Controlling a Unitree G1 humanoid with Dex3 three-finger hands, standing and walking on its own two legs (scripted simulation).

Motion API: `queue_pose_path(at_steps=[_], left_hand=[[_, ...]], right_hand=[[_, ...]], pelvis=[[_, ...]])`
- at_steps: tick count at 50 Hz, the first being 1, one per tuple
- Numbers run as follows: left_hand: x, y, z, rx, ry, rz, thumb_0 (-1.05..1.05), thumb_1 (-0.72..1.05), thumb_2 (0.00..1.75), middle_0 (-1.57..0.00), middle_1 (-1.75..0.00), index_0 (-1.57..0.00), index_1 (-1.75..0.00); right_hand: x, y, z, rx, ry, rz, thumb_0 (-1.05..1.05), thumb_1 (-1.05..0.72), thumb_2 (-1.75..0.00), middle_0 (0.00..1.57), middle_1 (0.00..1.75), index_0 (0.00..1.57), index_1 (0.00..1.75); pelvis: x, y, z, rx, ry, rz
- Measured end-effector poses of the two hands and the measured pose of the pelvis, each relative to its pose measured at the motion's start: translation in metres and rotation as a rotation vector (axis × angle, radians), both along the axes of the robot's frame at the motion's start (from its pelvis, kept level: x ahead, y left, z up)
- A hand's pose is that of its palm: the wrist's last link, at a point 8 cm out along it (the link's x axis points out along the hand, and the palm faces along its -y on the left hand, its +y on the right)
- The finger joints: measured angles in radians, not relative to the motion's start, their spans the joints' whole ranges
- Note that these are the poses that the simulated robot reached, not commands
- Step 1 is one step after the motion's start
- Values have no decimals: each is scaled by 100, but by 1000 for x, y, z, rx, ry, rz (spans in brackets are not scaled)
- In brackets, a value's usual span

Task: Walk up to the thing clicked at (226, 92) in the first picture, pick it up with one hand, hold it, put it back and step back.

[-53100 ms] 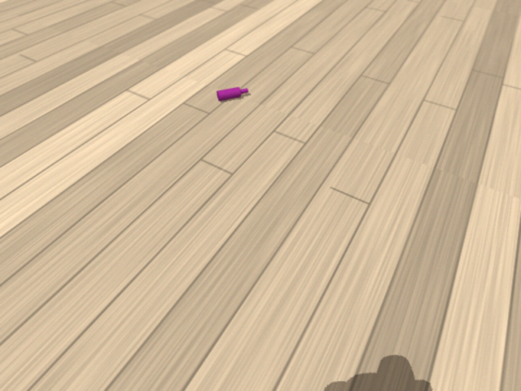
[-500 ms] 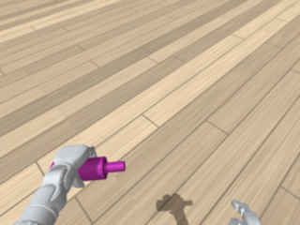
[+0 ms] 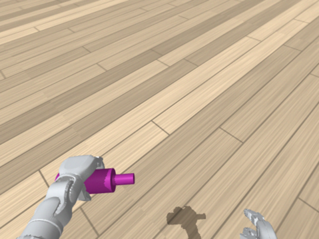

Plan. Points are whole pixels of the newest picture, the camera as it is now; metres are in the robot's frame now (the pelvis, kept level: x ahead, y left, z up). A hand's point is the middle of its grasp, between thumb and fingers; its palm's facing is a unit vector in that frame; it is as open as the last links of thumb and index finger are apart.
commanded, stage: hold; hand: left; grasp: from above
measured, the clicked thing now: (97, 181) +0.30 +0.19 -0.05
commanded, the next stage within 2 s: crouch in 0.20 s
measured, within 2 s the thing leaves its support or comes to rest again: neither
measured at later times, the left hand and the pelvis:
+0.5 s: hand (87, 183) +0.29 +0.22 -0.05, palm faces -0.45 -0.06 -0.89, open 9.4 cm; pelvis +0.00 +0.00 +0.00, yaw +0 degrees
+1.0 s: hand (107, 193) +0.35 +0.23 -0.27, palm faces -0.40 +0.03 -0.92, open 9.4 cm; pelvis -0.05 +0.01 -0.16, yaw +0 degrees
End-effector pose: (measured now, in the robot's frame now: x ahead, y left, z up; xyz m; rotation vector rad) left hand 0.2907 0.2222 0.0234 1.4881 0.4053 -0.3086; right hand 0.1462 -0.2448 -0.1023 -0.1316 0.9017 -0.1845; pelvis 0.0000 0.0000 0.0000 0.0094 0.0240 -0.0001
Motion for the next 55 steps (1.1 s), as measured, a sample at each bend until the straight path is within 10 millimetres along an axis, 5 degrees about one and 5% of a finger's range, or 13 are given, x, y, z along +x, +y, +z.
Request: queue_pose_path(at_steps=[14, 26, 36, 45, 55], left_hand=[[7, 0, 7, 0, -14, 3, -1, 4, 54, -69, -64, -71, -61], [4, -1, -19, 3, 7, -8, -1, 7, 49, -69, -60, -72, -57], [16, 4, -96, 65, -3, -29, -1, 7, 47, -72, -57, -75, -54], [44, 2, -189, 91, -34, -43, -1, 5, 48, -73, -57, -76, -54], [69, 4, -287, 96, -26, -10, -1, 4, 50, -74, -55, -77, -52]], right_hand=[[-6, -2, -2, 2, 19, -21, 1, -91, -90, 20, 30, 20, 30], [-5, -4, -3, -10, 32, -13, 1, -90, -90, 20, 30, 20, 30], [-37, -20, -42, -79, 143, 1, 1, -90, -90, 20, 30, 20, 30], [-102, -32, -121, -140, 288, -49, 1, -90, -89, 20, 30, 20, 30], [-167, -20, -216, -126, 432, -85, 1, -90, -89, 20, 30, 20, 30]], pelvis=[[3, 1, 1, 0, -3, -4], [2, -1, -2, 0, 23, 4], [-14, 0, -41, -16, 181, 23], [-36, 6, -117, -39, 370, 20], [-58, 10, -203, -53, 514, 10]])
